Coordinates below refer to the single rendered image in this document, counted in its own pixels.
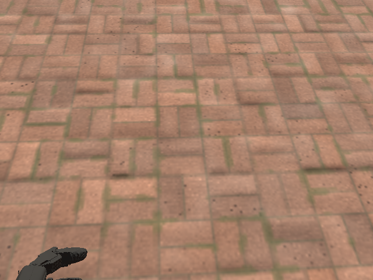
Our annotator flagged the robot left hand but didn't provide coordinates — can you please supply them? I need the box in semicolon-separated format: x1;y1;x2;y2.
16;247;87;280

